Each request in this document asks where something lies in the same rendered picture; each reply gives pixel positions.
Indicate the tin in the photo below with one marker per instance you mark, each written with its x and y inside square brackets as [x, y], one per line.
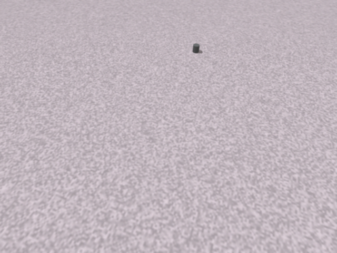
[196, 48]

